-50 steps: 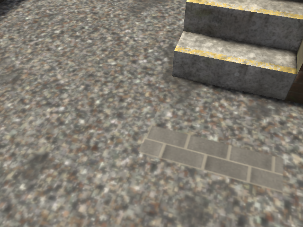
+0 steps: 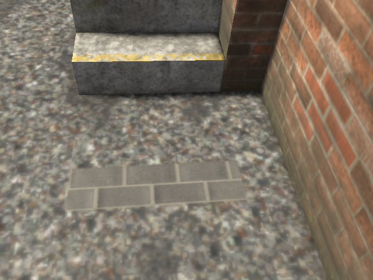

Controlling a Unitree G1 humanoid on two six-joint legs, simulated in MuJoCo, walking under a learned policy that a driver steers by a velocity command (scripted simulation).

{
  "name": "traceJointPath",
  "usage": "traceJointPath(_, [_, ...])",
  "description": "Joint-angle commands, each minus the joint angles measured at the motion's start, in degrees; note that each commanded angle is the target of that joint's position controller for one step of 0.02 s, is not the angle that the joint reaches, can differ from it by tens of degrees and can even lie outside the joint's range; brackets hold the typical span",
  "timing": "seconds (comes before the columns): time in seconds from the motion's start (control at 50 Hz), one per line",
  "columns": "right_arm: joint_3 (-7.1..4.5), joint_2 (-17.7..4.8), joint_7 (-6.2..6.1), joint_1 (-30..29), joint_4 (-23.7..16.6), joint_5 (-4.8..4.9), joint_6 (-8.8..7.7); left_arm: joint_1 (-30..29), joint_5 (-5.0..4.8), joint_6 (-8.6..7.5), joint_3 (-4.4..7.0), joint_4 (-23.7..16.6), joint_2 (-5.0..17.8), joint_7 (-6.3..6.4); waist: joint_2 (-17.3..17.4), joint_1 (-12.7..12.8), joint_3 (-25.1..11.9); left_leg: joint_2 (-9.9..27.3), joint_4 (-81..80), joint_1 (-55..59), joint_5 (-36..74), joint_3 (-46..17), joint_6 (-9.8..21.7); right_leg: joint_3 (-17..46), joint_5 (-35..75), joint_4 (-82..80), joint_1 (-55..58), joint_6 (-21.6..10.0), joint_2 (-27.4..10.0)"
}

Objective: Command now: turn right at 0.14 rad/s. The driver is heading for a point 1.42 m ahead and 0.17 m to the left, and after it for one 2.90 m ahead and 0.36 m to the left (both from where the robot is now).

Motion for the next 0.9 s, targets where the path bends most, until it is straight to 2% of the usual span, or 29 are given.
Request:
traceJointPath(0.02, [-0.87, -6.3, 0.15, -0.9, -2.3, 0.09, -1.54, 5.2, -0.07, 0.62, 0.44, 0.6, 2.6, -0.23, 9.9, 1.9, -2.5, 12.3, -6.6, 3.5, 22.8, -9.8, 6.0, -1.8, 0.5, 1.0, 1.2, 1.8, -2.0])
traceJointPath(0.08, [-0.90, -7.1, 0.22, 2.8, -0.4, -0.01, -1.19, 1.9, -0.75, 1.04, -0.57, 1.3, 1.4, 0.42, 11.0, -0.3, -1.9, 12.1, -5.2, 5.7, 21.8, -10.1, 5.9, -5.0, -1.1, -9.2, 4.2, 2.3, -3.4])
traceJointPath(0.12, [-0.94, -7.4, -0.03, 4.9, 0.7, -0.39, -0.55, 1.1, -1.40, 0.98, -0.88, 2.3, 1.6, 1.17, 11.6, -1.5, -1.6, 12.7, -4.6, 7.2, 20.4, -12.3, 6.7, -6.3, -2.1, -14.6, 5.6, 1.5, -3.1])
traceJointPath(0.16, [-1.03, -7.6, -0.19, 4.7, 1.4, -0.22, -0.15, 2.1, -1.71, 0.55, -1.32, 3.8, 1.2, 1.70, 11.0, -0.6, -1.1, 12.6, -3.8, 6.7, 20.1, -13.0, 6.4, -6.6, 3.8, -23.2, 9.1, 0.4, -3.6])
traceJointPath(0.18, [-1.07, -7.7, -0.19, 4.2, 1.7, 0.00, -0.03, 3.4, -1.58, 0.15, -1.64, 4.8, 0.8, 1.86, 10.0, 0.4, -1.2, 12.1, -3.1, 5.0, 20.0, -12.5, 5.2, -6.3, 11.0, -29.5, 13.5, -0.2, -4.4])
traceJointPath(0.2, [-0.86, -7.0, -0.08, 4.5, 2.0, 0.07, -0.20, 3.7, -1.21, -0.36, -1.68, 5.4, 1.6, 2.03, 8.9, 0.4, -2.0, 11.6, -3.0, 2.4, 18.2, -12.5, 3.5, -3.5, 15.5, -32.1, 18.5, -0.7, -6.4])
traceJointPath(0.22, [-0.93, -6.9, 0.56, 4.7, 1.8, 0.30, -0.81, 3.4, -0.19, -0.85, -1.67, 5.2, 3.3, 1.86, 6.4, -0.3, -3.7, 10.2, -2.4, -1.2, 14.3, -11.1, 1.5, 0.9, 22.3, -30.0, 23.7, -1.1, -10.8])
traceJointPath(0.24, [-0.89, -5.4, 0.91, 6.5, 2.6, 0.89, -0.88, 1.7, -0.54, -1.04, -1.61, 6.1, 4.3, 1.41, 0.9, -2.5, -1.4, 6.6, -4.6, -1.4, 8.4, -7.9, 0.6, 1.1, 26.0, -26.9, 20.2, -2.5, -11.7])
traceJointPath(0.26, [-0.84, -5.4, 0.79, 5.6, 3.9, 0.72, -0.70, 1.2, -0.68, -1.39, -2.44, 6.4, 1.3, 0.86, 0.5, -1.1, -0.5, 5.8, -4.8, 0.9, 5.8, -6.7, 0.2, 0.8, 23.6, -27.6, 17.3, -2.9, -11.7])
traceJointPath(0.28, [-0.97, -5.4, 0.63, 4.9, 4.6, 0.49, -0.39, 1.4, -0.61, -1.80, -2.91, 6.9, 0.3, 0.68, 0.2, -0.7, 0.6, 5.7, -4.2, 2.2, 6.0, -6.5, 0.0, 0.5, 21.6, -28.5, 15.6, -2.5, -11.4])
traceJointPath(0.34, [-1.02, -5.1, 0.77, 5.5, 6.1, 0.05, 0.33, 2.1, -0.80, -2.43, -3.27, 8.6, 1.0, 1.18, -0.2, -1.2, 1.3, 6.3, -3.3, 3.8, 7.9, -6.5, 0.1, 0.4, 20.4, -29.9, 14.0, -2.4, -10.9])
traceJointPath(0.5, [-0.50, -3.5, 0.64, 6.6, 10.4, 0.22, 0.91, 3.1, -0.92, -2.97, -4.40, 11.2, -0.4, 1.35, 2.3, -1.4, 2.6, 6.1, -3.8, 3.5, 5.6, -6.4, -0.8, 0.4, 17.6, -30.8, 12.8, -2.9, -10.9])
traceJointPath(0.52, [-0.46, -3.4, 0.65, 6.9, 10.9, 0.17, 0.99, 4.1, -0.83, -2.96, -4.43, 11.6, -0.5, 1.33, 2.3, -1.2, 1.4, 5.4, -3.4, 3.8, 1.2, -6.0, -0.7, 0.4, 11.9, -31.4, 13.1, -3.2, -10.5])
traceJointPath(0.56, [-1.03, -4.3, 0.88, 6.3, 10.5, -0.16, 1.35, 6.0, -0.70, -2.46, -3.33, 12.0, 2.1, 1.26, -0.2, -0.3, 2.7, 1.7, 2.3, -0.8, -13.3, -3.1, 0.2, 2.9, -7.4, -32.3, 11.8, -5.8, -10.2])
traceJointPath(0.58, [-1.14, -4.2, 1.22, 4.9, 9.7, -0.59, 1.48, 7.9, -0.62, -2.12, -2.75, 12.2, 3.3, 1.16, -2.3, 0.9, 4.9, 0.1, 6.7, -6.7, -18.5, -1.7, 0.3, 7.4, -17.6, -34.9, 11.6, -7.9, -12.6])
traceJointPath(0.6, [-0.93, -3.0, 1.64, 2.9, 8.5, -1.01, 1.37, 10.4, -0.70, -1.95, -2.22, 12.6, 4.3, 1.09, -4.7, 2.1, 7.4, -1.0, 12.4, -12.0, -18.5, 0.8, 0.0, 13.4, -24.8, -39.0, 11.8, -10.4, -16.8])
traceJointPath(0.62, [-0.60, -1.8, 1.99, 2.0, 7.5, -1.62, 0.93, 11.1, -0.61, -2.03, -1.78, 12.8, 4.6, 1.05, -6.5, 2.4, 9.9, 0.5, 17.9, -14.6, -15.2, 2.5, -0.2, 18.4, -26.1, -41.7, 10.5, -12.9, -21.2])
traceJointPath(0.64, [-0.71, -2.1, 2.24, 1.0, 6.5, -1.55, 0.35, 11.2, -0.37, -2.33, -1.61, 12.7, 4.1, 0.97, -5.7, 2.4, 11.0, 2.4, 22.1, -17.6, -14.1, 1.8, -0.2, 20.8, -23.6, -43.3, 10.3, -14.4, -23.5])
traceJointPath(0.66, [-1.04, -3.0, 2.51, 0.5, 5.7, -1.35, -0.28, 11.0, -0.01, -2.78, -1.34, 12.4, 4.2, 0.87, -4.3, 2.0, 10.7, 3.5, 25.1, -20.4, -14.9, 0.8, -0.2, 20.9, -19.5, -43.5, 12.1, -14.9, -24.0])
traceJointPath(0.7, [-1.44, -3.8, 3.28, 0.4, 4.6, -0.90, -1.57, 9.7, -0.05, -3.80, -0.94, 11.9, 4.2, 0.68, -2.7, 0.5, 9.2, 5.1, 22.8, -20.6, -13.9, 0.0, -0.2, 16.6, -11.4, -41.8, 14.4, -13.6, -22.6])
traceJointPath(0.74, [-1.74, -3.6, 3.70, 0.6, 3.9, -0.39, -2.30, 8.2, -0.33, -4.49, -0.73, 11.2, 4.0, 0.54, -3.3, -0.5, 7.0, 3.9, 16.6, -13.7, -11.9, 1.9, -0.2, 10.6, -4.9, -39.7, 12.6, -11.5, -19.3])
traceJointPath(0.76, [-1.59, -2.3, 3.59, 2.9, 4.3, -0.06, -2.26, 7.1, -0.81, -4.75, -0.47, 11.1, 4.5, 0.71, -4.0, -2.1, 6.1, 3.1, 11.7, -7.3, -9.3, 3.4, 0.2, 8.0, -5.1, -37.8, 9.5, -11.0, -17.9])
traceJointPath(0.78, [-1.74, -1.8, 3.39, 6.8, 5.7, 0.13, -2.19, 6.1, -1.09, -4.79, -0.41, 10.7, 4.3, 0.64, -2.4, -4.0, 5.4, 1.1, 6.9, 1.6, -5.9, 5.4, 0.1, 5.5, -6.1, -34.9, 4.0, -10.1, -16.0])
traceJointPath(0.8, [-2.26, -2.5, 3.01, 11.8, 7.6, 0.10, -2.12, 6.1, -0.74, -4.89, -0.51, 10.5, 3.6, 0.54, 0.4, -5.5, 4.3, -0.8, 4.7, 10.0, -6.7, 5.8, -0.3, 3.7, -7.1, -30.1, -1.2, -9.4, -13.7])
traceJointPath(0.82, [-3.02, -4.5, 2.50, 19.4, 9.8, 0.09, -2.53, 5.2, -0.03, -5.43, -1.13, 9.8, 1.2, -0.03, 6.0, -8.6, 3.2, 4.7, 0.1, 19.2, -10.3, -2.1, 0.5, -1.4, -3.6, -18.9, -8.0, -7.9, -9.9])
traceJointPath(0.84, [-4.45, -11.4, 2.04, 26.9, 10.8, -0.21, -2.82, 4.3, -0.65, -6.00, -2.47, 6.9, -3.9, -0.85, 22.1, -10.1, -0.1, 20.5, -13.9, 23.7, -32.0, -29.3, 5.1, -10.6, -5.6, 1.6, -17.4, -4.9, -2.5])
traceJointPath(0.86, [-4.08, -10.2, 2.10, 25.7, 11.4, -0.04, -2.14, 3.1, 1.08, -5.91, -1.33, 6.1, 0.8, -1.48, 16.1, -7.3, 3.9, 24.6, -17.6, 16.7, -38.2, -39.2, 7.8, -7.1, -6.8, 12.2, -20.0, -5.7, -4.3])
traceJointPath(0.88, [-3.40, -8.4, 2.31, 18.3, 9.1, -0.11, -2.20, 1.9, 1.31, -5.94, -1.27, 5.7, 0.6, -2.23, 9.2, -3.6, 8.4, 23.6, -17.3, 10.8, -36.0, -35.2, 7.8, -5.7, -0.8, 15.8, -20.7, -6.4, -7.7])
traceJointPath(0.9, [-3.06, -7.4, 2.60, 13.8, 7.4, 0.03, -2.77, 1.9, 0.86, -6.22, -1.64, 6.1, -0.6, -2.78, 5.7, -1.8, 8.8, 21.0, -17.3, 7.7, -27.4, -28.8, 7.1, -5.2, 4.6, 15.5, -18.8, -6.1, -9.5])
